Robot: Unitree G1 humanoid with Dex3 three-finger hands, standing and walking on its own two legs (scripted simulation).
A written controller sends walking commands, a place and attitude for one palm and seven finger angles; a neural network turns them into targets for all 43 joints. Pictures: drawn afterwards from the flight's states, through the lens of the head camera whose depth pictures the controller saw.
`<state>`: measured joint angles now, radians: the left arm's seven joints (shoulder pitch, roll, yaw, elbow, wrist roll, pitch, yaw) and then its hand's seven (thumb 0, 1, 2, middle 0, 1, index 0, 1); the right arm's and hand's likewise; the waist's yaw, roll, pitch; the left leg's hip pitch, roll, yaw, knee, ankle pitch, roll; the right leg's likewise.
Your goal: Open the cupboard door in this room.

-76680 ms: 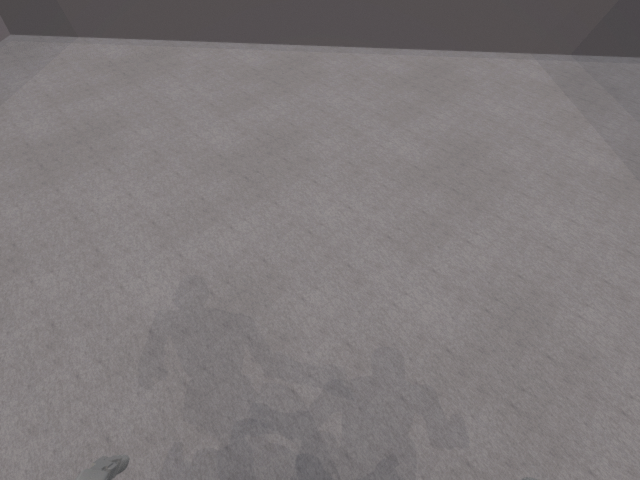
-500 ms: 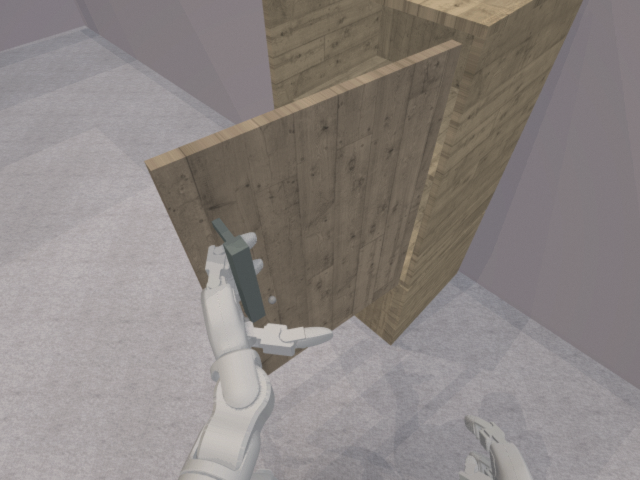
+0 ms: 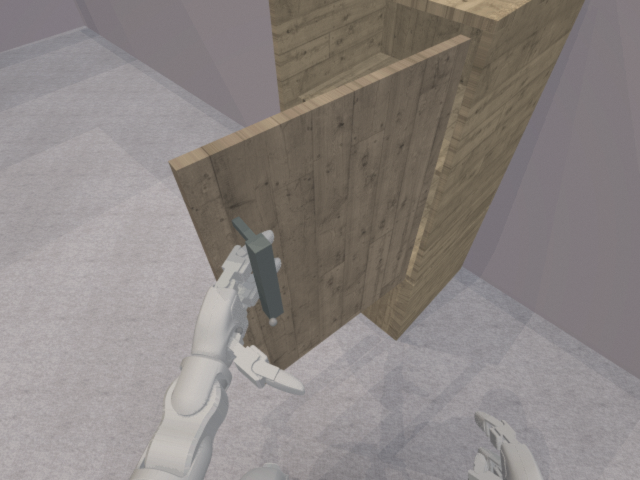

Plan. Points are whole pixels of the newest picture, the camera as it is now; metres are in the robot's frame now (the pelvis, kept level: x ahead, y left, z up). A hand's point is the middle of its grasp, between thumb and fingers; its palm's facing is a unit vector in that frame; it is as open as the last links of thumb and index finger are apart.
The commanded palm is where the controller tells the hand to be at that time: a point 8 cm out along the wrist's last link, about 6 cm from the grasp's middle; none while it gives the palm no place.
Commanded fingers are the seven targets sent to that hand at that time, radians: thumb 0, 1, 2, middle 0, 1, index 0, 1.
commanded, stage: slide the hand sideways off the handle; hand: left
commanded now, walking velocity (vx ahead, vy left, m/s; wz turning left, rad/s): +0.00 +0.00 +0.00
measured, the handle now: (257, 270) +0.35 +0.10 +0.07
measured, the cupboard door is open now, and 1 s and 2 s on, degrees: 82 82 82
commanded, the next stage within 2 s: draw the hand back to the body in 0.94 s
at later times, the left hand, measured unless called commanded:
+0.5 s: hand (241, 352) +0.25 +0.11 +0.06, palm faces -0.04 -1.00 -0.02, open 16.2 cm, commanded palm +0.23 +0.17 +0.06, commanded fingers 0.00 -0.50 0.30 -0.15 -0.30 -0.15 -0.30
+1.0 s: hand (186, 386) +0.21 +0.16 +0.06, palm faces -0.02 -1.00 -0.03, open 16.3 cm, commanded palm +0.19 +0.21 +0.06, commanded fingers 0.00 -0.50 0.30 -0.15 -0.30 -0.15 -0.30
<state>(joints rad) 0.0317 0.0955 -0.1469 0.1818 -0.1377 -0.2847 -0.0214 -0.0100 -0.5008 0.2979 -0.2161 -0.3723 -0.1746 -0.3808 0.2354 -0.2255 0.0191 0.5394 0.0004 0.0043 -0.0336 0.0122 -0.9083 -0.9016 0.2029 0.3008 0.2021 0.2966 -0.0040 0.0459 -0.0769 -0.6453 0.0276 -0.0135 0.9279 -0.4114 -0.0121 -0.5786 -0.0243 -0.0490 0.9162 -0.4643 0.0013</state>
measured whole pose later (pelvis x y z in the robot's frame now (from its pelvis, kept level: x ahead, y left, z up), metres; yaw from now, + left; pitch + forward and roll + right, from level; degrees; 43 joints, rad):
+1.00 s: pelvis +0.01 -0.01 -0.02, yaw +1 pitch +10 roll -1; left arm 0.47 0.21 0.11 -0.15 -0.27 -0.33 -0.25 -0.01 -0.50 0.30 -0.15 -0.30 -0.15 -0.31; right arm 0.25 -0.24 0.00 0.47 0.02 -0.09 -0.06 0.01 -0.91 -0.90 0.20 0.30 0.20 0.30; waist 0.01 0.04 -0.11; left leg -0.74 0.04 -0.04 1.04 -0.47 -0.03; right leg -0.66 -0.01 -0.07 1.02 -0.53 -0.01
